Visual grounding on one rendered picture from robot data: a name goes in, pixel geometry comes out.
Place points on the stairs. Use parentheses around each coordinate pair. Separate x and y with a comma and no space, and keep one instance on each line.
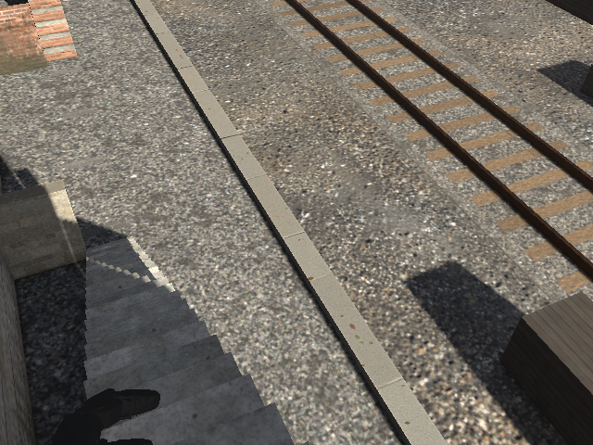
(53,29)
(142,335)

